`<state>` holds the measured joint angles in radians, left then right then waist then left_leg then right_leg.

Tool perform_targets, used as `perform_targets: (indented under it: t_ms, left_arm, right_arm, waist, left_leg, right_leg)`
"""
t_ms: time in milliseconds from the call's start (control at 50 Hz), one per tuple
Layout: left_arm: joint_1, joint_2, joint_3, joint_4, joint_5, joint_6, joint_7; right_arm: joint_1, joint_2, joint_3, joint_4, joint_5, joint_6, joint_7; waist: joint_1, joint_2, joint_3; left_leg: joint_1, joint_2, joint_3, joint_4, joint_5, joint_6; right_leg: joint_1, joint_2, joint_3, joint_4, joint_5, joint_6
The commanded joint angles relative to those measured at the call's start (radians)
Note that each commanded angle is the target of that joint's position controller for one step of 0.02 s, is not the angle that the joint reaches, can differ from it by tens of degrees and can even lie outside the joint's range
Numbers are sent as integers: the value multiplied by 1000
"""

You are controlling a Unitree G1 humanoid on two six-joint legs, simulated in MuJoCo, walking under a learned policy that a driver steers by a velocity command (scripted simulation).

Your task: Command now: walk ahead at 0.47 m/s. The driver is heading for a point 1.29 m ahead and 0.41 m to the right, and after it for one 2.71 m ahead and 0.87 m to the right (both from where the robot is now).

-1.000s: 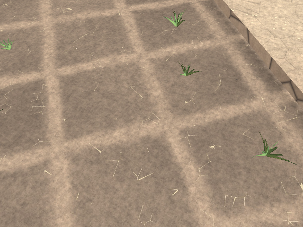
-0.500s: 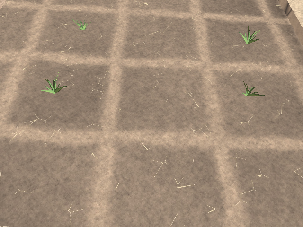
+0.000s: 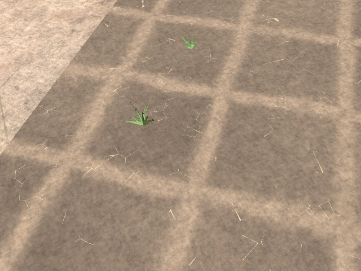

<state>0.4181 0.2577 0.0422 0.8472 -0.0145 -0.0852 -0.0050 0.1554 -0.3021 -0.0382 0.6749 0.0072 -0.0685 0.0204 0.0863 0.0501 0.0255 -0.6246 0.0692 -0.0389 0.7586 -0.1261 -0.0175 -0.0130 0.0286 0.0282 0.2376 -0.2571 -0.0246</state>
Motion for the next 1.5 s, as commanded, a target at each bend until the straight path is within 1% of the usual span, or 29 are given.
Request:
perform_targets:
  t_ms: [20, 100, 140, 160, 180, 200, 220, 280, 360, 480, 580, 620, 660, 680, 700, 720, 740, 780, 860, 980, 1080, 1140, 1160, 1180, 1200, 1220, 1260, 1340, 1500]
  left_arm:
    - [-1, 195, 41, -52, -10, -3, 7]
    - [2, 225, 50, -45, -18, 14, 14]
    - [-10, 213, 43, -53, -7, 18, 15]
    - [-15, 146, 18, -88, 20, 15, 14]
    - [145, 15, -18, -103, -3, 5, 14]
    - [96, 132, 10, -83, -32, 1, 15]
    - [-6, 181, 29, -108, -46, 3, 14]
    - [-59, 138, 32, -114, -19, 22, 13]
    - [-98, 87, 26, -142, -13, 58, 9]
    - [-281, 69, 9, -210, -7, 41, -29]
    - [-403, 91, 13, -288, -8, 42, -56]
    - [-360, 126, 32, -300, -6, 49, -58]
    - [-101, 211, 84, -243, -11, 59, -43]
    - [38, 300, 116, -215, -16, 74, -21]
    - [-24, 381, 118, -240, -17, 60, -22]
    - [-4, 286, 92, -264, -11, 43, -30]
    - [-36, 241, 78, -251, -3, 29, -33]
    - [-151, 193, 63, -262, -1, 21, -29]
    - [-183, 185, 57, -264, 8, 13, -10]
    - [-104, 216, 67, -218, -6, 29, 19]
    - [-58, 207, 68, -186, -13, 43, 25]
    - [-71, 161, 55, -180, -2, 48, 23]
    - [-61, 107, 33, -190, 10, 46, 19]
    - [81, 46, 13, -201, -13, 36, 18]
    - [86, 116, 19, -189, -27, 31, 22]
    - [-23, 186, 38, -195, -29, 31, 22]
    - [-163, 176, 38, -230, 0, 27, 22]
    - [-151, 106, 24, -224, 3, 25, 6]
    - [-402, 63, -1, -287, 3, 0, -16]
  right_arm:
    - [-181, -19, 4, -127, 7, -32, 15]
    - [-139, -87, -24, -129, 15, -41, 21]
    - [69, -152, -62, -76, 9, -36, 3]
    - [247, -220, -81, -55, -10, -29, -12]
    - [290, -283, -90, -32, -23, -18, -6]
    - [272, -174, -66, -33, -17, -16, -4]
    - [208, -128, -52, -28, -8, -17, -7]
    - [76, -65, -37, -14, -25, -29, -3]
    - [39, -76, -52, 21, -16, -58, -5]
    - [72, -136, -69, 61, -11, -47, -19]
    - [145, -183, -84, 98, 15, -11, -23]
    - [142, -215, -92, 96, 21, 6, -30]
    - [126, -209, -86, 85, 26, 20, -38]
    - [161, -148, -61, 65, -4, 13, -40]
    - [242, -27, -22, 8, -27, -15, -26]
    - [116, -131, -38, -2, 10, -47, -13]
    - [39, -158, -45, -31, 39, -63, -7]
    - [39, -141, -43, -16, -1, -70, -21]
    - [67, -112, -41, -6, -24, -31, -21]
    - [-156, -56, -13, -60, -15, -33, -9]
    - [-194, -109, -33, -78, 2, -53, 9]
    - [-21, -143, -58, -31, -7, -66, 5]
    - [107, -182, -70, -19, -24, -70, -2]
    - [220, -274, -95, 17, -35, -59, 0]
    - [247, -207, -84, 36, -4, -54, 12]
    - [194, -141, -65, 26, 4, -50, 10]
    - [108, -96, -46, 22, -13, -39, 7]
    - [107, -81, -36, 48, -7, -46, 0]
    - [212, -150, -46, 116, 17, -22, -10]
  waist:
    - [10, -152, 56]
    - [-64, -169, 30]
    - [-186, -150, -112]
    - [-256, -52, -276]
    - [-175, 266, -450]
    - [-203, 182, -369]
    - [-196, 122, -203]
    - [-110, 73, -54]
    - [-73, 26, 13]
    - [-127, -24, 63]
    - [-153, -25, 80]
    - [-109, 16, 15]
    - [40, 11, -134]
    - [78, -126, -227]
    - [-54, -322, -331]
    - [35, -180, -379]
    - [30, -143, -227]
    - [-57, -50, -96]
    - [-107, -77, -67]
    - [-26, -120, -14]
    - [-27, -156, -13]
    - [-112, -179, -76]
    - [-167, -110, -205]
    - [-129, 181, -338]
    - [-148, 215, -312]
    - [-169, 101, -167]
    - [-145, 7, -27]
    - [-99, 60, -24]
    - [-176, 22, 21]
  left_leg:
    - [68, -46, 48, -155, 107, -12]
    - [211, -65, 12, -250, 78, 36]
    - [547, -69, 29, -286, 75, 86]
    - [845, 122, -153, -242, 40, 145]
    - [1091, 370, -598, -352, -187, 284]
    - [993, 339, -662, -448, -324, 268]
    - [865, 305, -491, -461, -290, 232]
    - [575, 200, -212, -546, -30, 205]
    - [480, 204, -61, -632, 109, 227]
    - [519, 174, 139, -652, 188, 199]
    - [694, 216, 201, -567, 336, 163]
    - [737, 214, 231, -422, 672, 140]
    - [628, 165, 275, -55, 780, 93]
    - [366, 113, 274, 266, 363, 45]
    - [-41, -103, 120, 579, -483, -8]
    - [-139, -79, -65, 646, -466, 8]
    - [-199, -40, -55, 604, -361, 28]
    - [-96, 31, -51, 436, -229, 25]
    - [23, 41, -30, 297, -143, -31]
    - [100, -40, -7, -129, 198, -65]
    - [154, -63, -54, -259, 140, -24]
    - [374, -58, -11, -317, 87, 44]
    - [601, 69, -128, -292, 55, 107]
    - [948, 280, -563, -354, -136, 280]
    - [961, 331, -791, -467, -409, 303]
    - [844, 293, -670, -490, -455, 261]
    - [626, 210, -438, -513, -236, 230]
    - [521, 143, -257, -574, 23, 237]
    - [502, 115, -99, -600, 165, 216]
  right_leg:
    - [-95, -212, 143, -92, 287, -163]
    - [-32, -266, 185, -8, 427, -122]
    - [-106, -192, 124, 258, 600, -73]
    - [-295, -129, 96, 558, 341, -37]
    - [-593, 7, 55, 891, -305, 12]
    - [-681, -36, 129, 1011, -308, 14]
    - [-739, -76, 104, 1032, -218, 8]
    - [-628, -159, 85, 947, -54, 18]
    - [-639, -177, 82, 877, 22, 36]
    - [-627, -152, 9, 534, 299, 25]
    - [-651, -115, -58, 402, 208, -31]
    - [-542, -46, -117, 398, 102, -71]
    - [-173, 41, -141, 334, 115, -136]
    - [133, -100, 97, 324, 143, -197]
    - [394, -327, 695, 185, -91, -385]
    - [405, -360, 794, 64, -176, -373]
    - [295, -333, 650, 44, -106, -328]
    - [30, -249, 440, 44, 134, -276]
    - [-163, -192, 304, -8, 369, -284]
    - [-243, -107, 221, 8, 228, -201]
    - [-135, -165, 359, 115, 149, -173]
    - [-115, -134, 343, 271, 277, -127]
    - [-196, -80, 283, 508, 206, -92]
    - [-540, 75, 149, 857, -142, -8]
    - [-711, 47, 169, 1010, -322, 6]
    - [-760, 3, 181, 1058, -240, 5]
    - [-732, -58, 122, 987, -127, 4]
    - [-637, -114, 63, 820, -55, 14]
    - [-544, -85, -9, 375, 268, 43]
